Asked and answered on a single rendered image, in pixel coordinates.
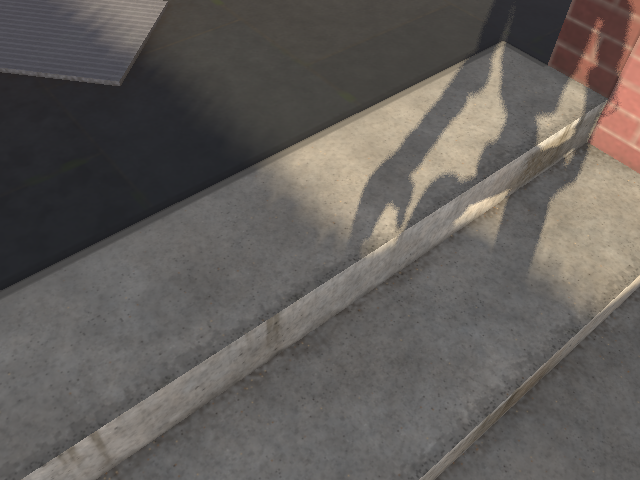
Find stairs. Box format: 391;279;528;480
21;100;640;480

